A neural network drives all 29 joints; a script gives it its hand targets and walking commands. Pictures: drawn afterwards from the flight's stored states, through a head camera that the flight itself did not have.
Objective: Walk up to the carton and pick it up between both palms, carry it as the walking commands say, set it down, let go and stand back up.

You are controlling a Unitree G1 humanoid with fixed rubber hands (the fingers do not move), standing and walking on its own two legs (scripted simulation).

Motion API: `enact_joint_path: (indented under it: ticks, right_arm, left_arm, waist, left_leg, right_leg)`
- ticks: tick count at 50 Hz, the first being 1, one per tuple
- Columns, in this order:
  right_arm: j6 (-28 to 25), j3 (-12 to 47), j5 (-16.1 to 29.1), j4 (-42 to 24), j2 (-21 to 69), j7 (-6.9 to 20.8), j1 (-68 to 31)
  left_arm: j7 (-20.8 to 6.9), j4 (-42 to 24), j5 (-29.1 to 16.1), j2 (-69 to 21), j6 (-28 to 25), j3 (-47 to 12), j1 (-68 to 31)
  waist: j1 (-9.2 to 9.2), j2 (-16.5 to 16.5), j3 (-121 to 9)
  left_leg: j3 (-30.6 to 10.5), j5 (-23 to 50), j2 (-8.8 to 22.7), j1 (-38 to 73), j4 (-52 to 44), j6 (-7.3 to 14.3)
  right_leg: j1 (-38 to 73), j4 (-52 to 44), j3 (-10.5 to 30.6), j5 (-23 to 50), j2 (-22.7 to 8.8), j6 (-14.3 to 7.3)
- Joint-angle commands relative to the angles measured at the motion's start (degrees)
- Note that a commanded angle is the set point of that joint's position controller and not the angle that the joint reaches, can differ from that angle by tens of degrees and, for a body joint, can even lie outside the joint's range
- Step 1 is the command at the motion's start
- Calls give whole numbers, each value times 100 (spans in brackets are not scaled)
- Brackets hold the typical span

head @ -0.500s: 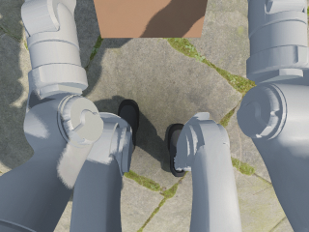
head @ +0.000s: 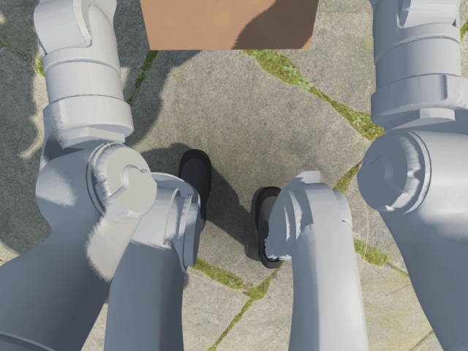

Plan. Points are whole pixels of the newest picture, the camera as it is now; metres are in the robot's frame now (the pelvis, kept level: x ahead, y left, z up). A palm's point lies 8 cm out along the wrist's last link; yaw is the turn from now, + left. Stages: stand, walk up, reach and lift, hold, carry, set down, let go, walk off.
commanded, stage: set down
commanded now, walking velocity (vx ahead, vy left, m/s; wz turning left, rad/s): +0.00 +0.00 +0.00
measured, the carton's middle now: out of the picture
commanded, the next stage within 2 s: none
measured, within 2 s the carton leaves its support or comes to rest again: rests again in 0.98 s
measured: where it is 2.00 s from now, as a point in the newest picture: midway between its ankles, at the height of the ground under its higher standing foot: (232, 223)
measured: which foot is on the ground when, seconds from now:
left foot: down 0.00-1.00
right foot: down 0.00-1.00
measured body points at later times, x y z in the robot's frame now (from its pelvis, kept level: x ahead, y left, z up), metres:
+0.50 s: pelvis +0.00 +0.00 +0.00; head +0.38 +0.01 +0.23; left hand +0.58 +0.19 -0.16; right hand +0.60 -0.12 -0.16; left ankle +0.14 +0.10 -0.38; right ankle +0.06 -0.09 -0.38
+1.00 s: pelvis -0.01 +0.00 -0.03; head +0.38 -0.03 +0.17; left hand +0.54 +0.21 -0.23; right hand +0.53 -0.14 -0.26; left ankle +0.14 +0.10 -0.38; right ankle +0.06 -0.09 -0.38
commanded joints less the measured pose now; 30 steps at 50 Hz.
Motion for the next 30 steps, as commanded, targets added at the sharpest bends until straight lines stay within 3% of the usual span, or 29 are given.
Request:
enact_joint_path:
  ticks: [1, 9, 15, 19, 25, 29, 30]
  right_arm:
    - [579, 1316, -186, 1318, 3896, 746, -74]
    - [501, 1353, -138, 1180, 3751, 717, -168]
    - [467, 1299, -175, 1236, 3568, 682, -126]
    - [400, 1213, -171, 1204, 3247, 608, -100]
    - [218, 1061, -165, 1248, 2340, 368, 48]
    - [-113, 1294, 69, 636, 1494, 36, -334]
    - [-207, 1325, 141, 535, 1178, -91, -364]
  left_arm:
    - [-772, 2669, 617, -3454, 805, -1675, 516]
    - [-761, 2681, 608, -3338, 743, -1676, 521]
    - [-746, 2709, 583, -3279, 708, -1618, 537]
    - [-663, 2618, 599, -2920, 625, -1538, 548]
    - [-374, 2556, 613, -2051, 390, -1370, 604]
    - [-30, 2343, 346, -1367, 39, -1357, 376]
    - [85, 2282, 244, -1112, -75, -1393, 313]
  waist:
    - [483, -313, -4275]
    - [515, -331, -4259]
    - [428, -370, -4219]
    - [497, -369, -4367]
    - [525, -307, -4479]
    - [633, -387, -4977]
    - [587, -394, -5088]
  left_leg:
    - [-227, 1012, -147, 3669, 135, -65]
    - [-269, 1094, -123, 3651, 191, -86]
    - [-317, 1063, -110, 3663, 215, -103]
    - [-315, 1146, -99, 3695, 252, -128]
    - [-353, 1270, -46, 3828, 270, -171]
    - [-371, 1800, -45, 4039, 446, -161]
    - [-402, 1937, -42, 4131, 474, -163]
  right_leg:
    - [472, -1267, 863, 1612, 362, 282]
    - [431, -1205, 883, 1682, 344, 310]
    - [401, -1182, 875, 1635, 325, 336]
    - [494, -1150, 876, 1708, 303, 355]
    - [492, -1110, 882, 1780, 249, 406]
    - [754, -998, 922, 2199, 199, 473]
    - [788, -957, 906, 2309, 186, 503]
